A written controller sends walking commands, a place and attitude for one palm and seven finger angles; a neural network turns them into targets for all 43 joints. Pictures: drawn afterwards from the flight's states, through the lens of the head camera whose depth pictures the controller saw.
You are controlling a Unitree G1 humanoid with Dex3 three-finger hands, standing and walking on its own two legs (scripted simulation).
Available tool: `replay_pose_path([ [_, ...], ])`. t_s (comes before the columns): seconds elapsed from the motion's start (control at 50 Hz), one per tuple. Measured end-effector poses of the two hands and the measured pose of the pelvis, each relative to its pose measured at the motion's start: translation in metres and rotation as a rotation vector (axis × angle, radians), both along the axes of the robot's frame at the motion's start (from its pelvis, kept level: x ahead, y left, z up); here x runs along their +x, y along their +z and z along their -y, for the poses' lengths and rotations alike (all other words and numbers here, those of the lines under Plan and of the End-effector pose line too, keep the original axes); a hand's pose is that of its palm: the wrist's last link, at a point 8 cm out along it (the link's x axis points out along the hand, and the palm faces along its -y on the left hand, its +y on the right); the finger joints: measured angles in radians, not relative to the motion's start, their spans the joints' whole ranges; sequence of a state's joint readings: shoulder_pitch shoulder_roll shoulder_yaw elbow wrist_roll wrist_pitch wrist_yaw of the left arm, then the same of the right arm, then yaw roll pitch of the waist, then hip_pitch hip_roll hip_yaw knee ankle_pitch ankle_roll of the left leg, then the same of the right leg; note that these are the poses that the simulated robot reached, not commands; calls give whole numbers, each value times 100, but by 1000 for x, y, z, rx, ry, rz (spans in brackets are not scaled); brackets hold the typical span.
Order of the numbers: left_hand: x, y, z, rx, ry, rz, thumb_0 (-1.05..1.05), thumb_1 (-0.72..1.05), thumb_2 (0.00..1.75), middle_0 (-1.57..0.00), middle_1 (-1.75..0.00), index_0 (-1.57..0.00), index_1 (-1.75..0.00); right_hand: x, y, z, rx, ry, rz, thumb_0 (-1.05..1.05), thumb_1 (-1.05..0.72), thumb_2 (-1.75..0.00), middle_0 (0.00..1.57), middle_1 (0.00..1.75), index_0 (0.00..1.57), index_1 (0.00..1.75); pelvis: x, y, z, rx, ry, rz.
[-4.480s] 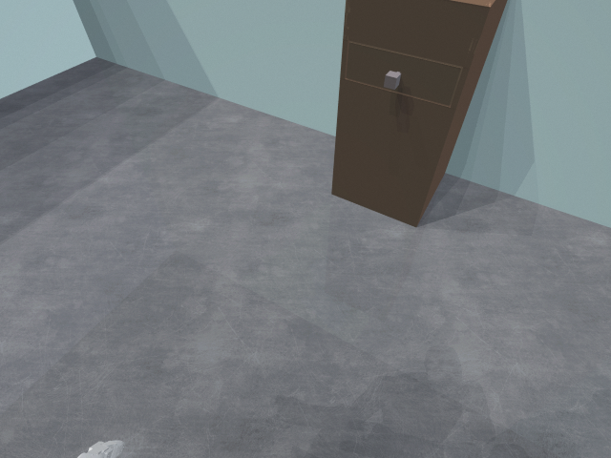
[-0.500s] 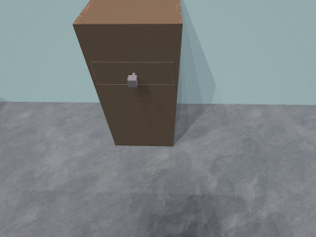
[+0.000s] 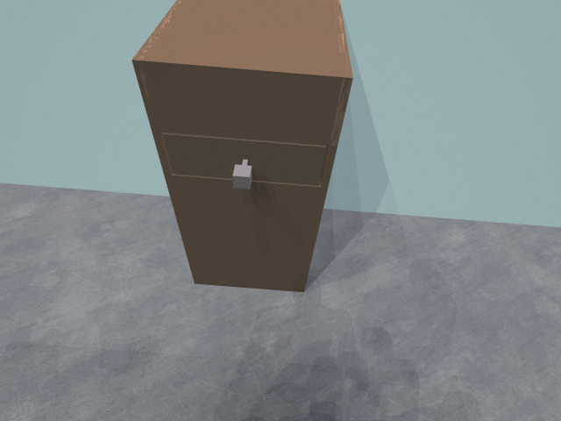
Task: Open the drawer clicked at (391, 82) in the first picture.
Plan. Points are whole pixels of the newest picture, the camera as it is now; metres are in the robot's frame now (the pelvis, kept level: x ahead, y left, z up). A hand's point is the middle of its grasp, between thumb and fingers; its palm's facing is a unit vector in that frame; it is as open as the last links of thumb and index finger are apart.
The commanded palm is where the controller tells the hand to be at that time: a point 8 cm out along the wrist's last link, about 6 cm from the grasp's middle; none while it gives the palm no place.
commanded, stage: take the last steps up to it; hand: left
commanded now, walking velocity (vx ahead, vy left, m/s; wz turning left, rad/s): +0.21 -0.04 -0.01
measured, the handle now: (243, 171) +0.66 +0.13 -0.09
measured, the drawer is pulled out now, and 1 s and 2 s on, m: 0.00 0.00 0.00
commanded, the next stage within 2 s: come to a stop and stand still in 0.18 s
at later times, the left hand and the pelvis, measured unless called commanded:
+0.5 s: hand (205, 400) +0.18 +0.13 -0.15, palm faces +0.06 -0.96 -0.26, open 7.2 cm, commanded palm none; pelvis +0.14 -0.05 +0.01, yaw +1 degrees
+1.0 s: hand (167, 404) +0.17 +0.19 -0.16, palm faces +0.06 -0.97 -0.24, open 7.4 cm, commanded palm none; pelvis +0.13 -0.01 +0.01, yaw +1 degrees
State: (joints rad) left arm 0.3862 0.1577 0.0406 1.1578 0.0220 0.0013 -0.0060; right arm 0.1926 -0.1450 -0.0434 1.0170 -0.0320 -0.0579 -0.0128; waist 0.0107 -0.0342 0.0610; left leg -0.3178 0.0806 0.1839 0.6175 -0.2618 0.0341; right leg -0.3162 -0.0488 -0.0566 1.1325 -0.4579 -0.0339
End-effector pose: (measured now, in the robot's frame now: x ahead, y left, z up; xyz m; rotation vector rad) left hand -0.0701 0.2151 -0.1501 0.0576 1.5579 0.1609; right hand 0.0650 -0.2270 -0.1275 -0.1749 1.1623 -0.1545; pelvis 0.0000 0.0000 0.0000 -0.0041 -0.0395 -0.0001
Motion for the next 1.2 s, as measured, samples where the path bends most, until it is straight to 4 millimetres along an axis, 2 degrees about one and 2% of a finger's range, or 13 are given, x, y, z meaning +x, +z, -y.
replay_pose_path([
  [0.12,100,18,-6,36,-20,192,1,91,90,-20,-30,-20,-29,-8,4,6,7,-29,-118,-1,-94,-89,20,30,21,30,34,14,3,11,11,-16],
  [0.2,154,28,-4,81,-54,252,1,94,90,-20,-30,-20,-29,-10,-4,10,49,-59,-189,0,-93,-89,20,30,21,30,59,15,15,23,11,-20],
  [0.28,199,28,9,116,-94,293,1,93,90,-20,-30,-20,-29,-5,-21,20,97,-92,-250,0,-91,-89,20,30,21,30,89,5,35,42,4,-19],
  [0.32,214,27,19,125,-94,306,1,93,90,-20,-30,-20,-29,2,-29,27,111,-90,-279,0,-91,-89,20,30,20,30,102,1,43,26,9,-17],
  [0.36,223,29,30,121,-83,307,0,92,90,-20,-30,-20,-29,16,-28,32,109,-78,-298,0,-91,-89,20,30,20,30,113,4,49,19,17,-20],
  [0.46,236,35,38,135,-64,260,0,95,90,-20,-30,-20,-29,63,-19,42,90,-57,-267,0,-91,-89,19,30,20,30,133,13,55,26,20,-30],
  [0.56,242,34,33,134,-35,237,0,94,90,-20,-30,-20,-30,111,-13,50,49,-14,-216,1,-92,-90,19,30,20,30,139,15,50,31,30,-31],
  [0.68,243,23,11,115,-21,222,0,92,90,-20,-30,-20,-30,162,0,46,-15,28,-110,0,-92,-90,19,30,20,30,140,12,32,17,37,-36],
  [0.76,244,6,-12,99,-14,224,0,91,90,-20,-30,-20,-30,178,6,34,-56,55,-44,0,-91,-90,19,30,20,30,141,3,16,0,36,-34],
  [0.88,241,13,-28,103,-19,223,0,91,90,-20,-30,-20,-29,174,14,10,-44,72,-32,0,-91,-89,19,30,20,30,138,11,7,2,25,-34],
  [1.0,233,23,-24,114,-51,210,0,91,90,-20,-30,-20,-29,154,5,-3,29,38,-40,0,-90,-89,20,30,21,30,134,14,7,16,11,-33],
  [1.08,224,26,-12,127,-75,211,0,91,90,-20,-30,-20,-29,135,-6,6,59,-20,-51,-1,-92,-89,20,30,21,30,130,11,14,28,3,-22],
  [1.2,213,30,10,99,-88,210,0,91,90,-20,-30,-20,-29,94,-6,24,51,-41,-129,-1,-93,-89,20,30,21,30,126,16,23,21,6,-8],
])
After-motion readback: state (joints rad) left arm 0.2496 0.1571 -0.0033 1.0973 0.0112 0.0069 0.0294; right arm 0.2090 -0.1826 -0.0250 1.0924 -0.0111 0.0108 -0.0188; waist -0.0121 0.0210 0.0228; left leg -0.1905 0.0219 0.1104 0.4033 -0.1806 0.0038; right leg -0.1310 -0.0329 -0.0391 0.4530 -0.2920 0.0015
